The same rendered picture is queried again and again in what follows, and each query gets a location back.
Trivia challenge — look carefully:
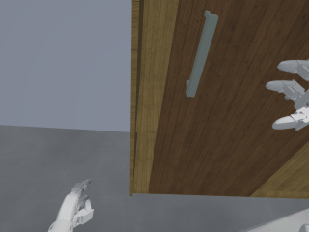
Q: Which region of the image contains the robot left forearm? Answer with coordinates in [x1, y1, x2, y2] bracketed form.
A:
[48, 219, 73, 232]

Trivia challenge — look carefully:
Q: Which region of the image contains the handle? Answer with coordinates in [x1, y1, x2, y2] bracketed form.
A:
[186, 10, 219, 98]

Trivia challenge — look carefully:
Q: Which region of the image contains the robot left hand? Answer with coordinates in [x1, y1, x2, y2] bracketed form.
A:
[56, 179, 94, 228]

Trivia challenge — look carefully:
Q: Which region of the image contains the robot right hand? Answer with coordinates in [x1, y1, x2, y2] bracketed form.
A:
[266, 59, 309, 131]

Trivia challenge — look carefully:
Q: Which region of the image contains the wardrobe door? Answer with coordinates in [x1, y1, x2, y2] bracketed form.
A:
[148, 0, 309, 197]
[257, 141, 309, 192]

